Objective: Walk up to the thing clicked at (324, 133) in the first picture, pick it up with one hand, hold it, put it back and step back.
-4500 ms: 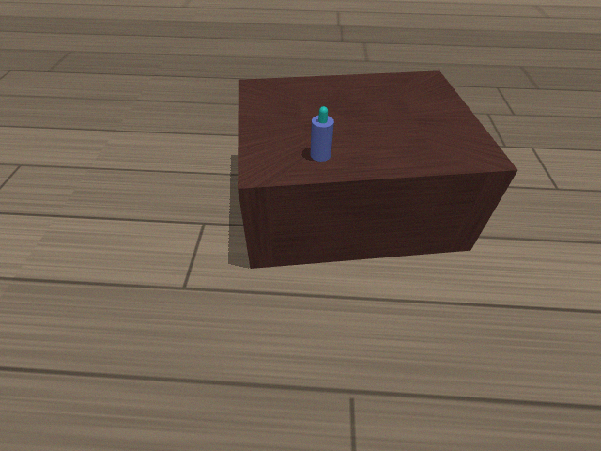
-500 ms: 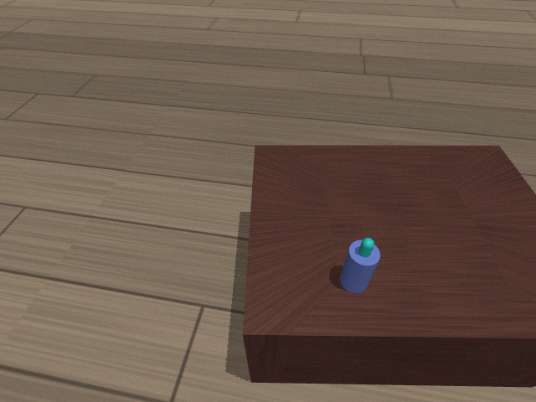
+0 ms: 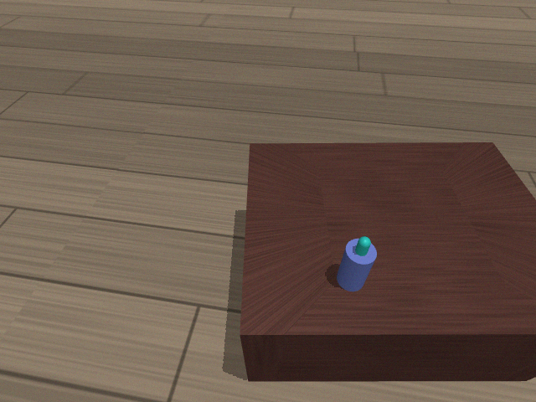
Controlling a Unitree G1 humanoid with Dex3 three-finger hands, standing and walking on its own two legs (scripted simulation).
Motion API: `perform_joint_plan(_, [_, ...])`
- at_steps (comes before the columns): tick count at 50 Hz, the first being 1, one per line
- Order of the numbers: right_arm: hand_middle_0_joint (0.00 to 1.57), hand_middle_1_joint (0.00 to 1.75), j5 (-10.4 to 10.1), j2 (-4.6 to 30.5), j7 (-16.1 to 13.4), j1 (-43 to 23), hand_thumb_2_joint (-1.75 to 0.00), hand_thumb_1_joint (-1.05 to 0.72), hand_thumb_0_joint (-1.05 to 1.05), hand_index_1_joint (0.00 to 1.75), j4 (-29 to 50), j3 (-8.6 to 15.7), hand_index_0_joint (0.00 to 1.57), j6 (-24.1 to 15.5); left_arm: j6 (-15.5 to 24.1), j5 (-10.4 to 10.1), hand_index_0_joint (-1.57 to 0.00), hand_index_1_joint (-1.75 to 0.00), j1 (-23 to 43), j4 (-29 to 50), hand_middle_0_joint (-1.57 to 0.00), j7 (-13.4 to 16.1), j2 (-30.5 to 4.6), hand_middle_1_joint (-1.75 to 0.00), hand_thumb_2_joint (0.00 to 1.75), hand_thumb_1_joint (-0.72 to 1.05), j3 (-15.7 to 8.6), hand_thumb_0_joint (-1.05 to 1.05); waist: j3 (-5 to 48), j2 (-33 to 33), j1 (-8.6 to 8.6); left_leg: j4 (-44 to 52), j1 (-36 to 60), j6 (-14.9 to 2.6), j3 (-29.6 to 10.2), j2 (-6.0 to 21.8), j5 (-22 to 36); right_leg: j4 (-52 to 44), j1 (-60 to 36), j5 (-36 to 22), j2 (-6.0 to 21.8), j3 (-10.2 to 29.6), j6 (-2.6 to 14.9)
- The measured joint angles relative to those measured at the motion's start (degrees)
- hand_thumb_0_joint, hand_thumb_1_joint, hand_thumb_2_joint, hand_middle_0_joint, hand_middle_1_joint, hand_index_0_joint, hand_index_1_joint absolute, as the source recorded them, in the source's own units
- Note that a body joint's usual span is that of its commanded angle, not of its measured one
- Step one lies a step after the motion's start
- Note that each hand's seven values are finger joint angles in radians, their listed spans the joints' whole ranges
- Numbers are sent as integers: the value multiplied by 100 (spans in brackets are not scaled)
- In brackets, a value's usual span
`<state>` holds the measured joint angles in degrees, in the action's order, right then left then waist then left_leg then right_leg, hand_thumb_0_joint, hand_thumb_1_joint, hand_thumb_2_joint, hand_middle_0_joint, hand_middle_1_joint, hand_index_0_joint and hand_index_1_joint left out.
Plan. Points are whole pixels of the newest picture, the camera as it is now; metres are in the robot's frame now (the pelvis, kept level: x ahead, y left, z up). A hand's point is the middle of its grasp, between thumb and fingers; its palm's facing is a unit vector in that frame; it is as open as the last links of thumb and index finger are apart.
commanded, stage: walk up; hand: right
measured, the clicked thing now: (357, 260) +0.50 -0.21 -0.24
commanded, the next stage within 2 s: stand in 0.26 s
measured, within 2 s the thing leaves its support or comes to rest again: neither
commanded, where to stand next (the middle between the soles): +0.04 +0.01 m, yaw -1 degrees
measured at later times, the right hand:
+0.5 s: hand out of the picture +0.08 -0.25 -0.16, palm faces -0.02 +0.94 -0.33, open 7.4 cm
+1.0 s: hand out of the picture +0.08 -0.27 -0.16, palm faces -0.02 +0.95 -0.32, open 7.4 cm
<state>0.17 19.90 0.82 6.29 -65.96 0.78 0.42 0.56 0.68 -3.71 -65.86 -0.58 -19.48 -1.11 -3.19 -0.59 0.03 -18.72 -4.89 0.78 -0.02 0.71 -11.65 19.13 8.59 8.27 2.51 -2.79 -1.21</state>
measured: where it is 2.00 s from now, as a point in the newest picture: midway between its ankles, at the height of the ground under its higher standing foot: outside the picture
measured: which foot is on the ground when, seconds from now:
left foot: down 0.00-1.00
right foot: down 0.00-1.00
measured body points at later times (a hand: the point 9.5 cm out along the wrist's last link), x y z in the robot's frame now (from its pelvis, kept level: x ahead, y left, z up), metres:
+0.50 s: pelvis +0.00 +0.00 +0.00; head +0.01 +0.00 +0.45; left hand +0.08 +0.30 -0.13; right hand +0.08 -0.30 -0.13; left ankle -0.01 +0.13 -0.75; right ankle +0.02 -0.13 -0.75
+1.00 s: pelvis +0.01 -0.02 +0.00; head +0.01 -0.02 +0.45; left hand +0.09 +0.28 -0.13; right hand +0.08 -0.32 -0.14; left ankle -0.01 +0.13 -0.75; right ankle +0.02 -0.13 -0.75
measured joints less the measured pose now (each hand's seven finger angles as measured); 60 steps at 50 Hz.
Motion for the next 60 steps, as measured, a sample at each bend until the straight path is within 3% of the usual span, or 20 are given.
perform_joint_plan(60, [21, 30, 32, 26, -24, 80, -90, -90, 0, 30, 101, -52, 20, -42, -4, -31, -20, -30, -227, 144, -20, -4, -43, -30, 90, 91, 132, 0, 36, 10, -4, 130, 121, 157, -16, 166, 1, 10, -46, 74, -162, -29, 151])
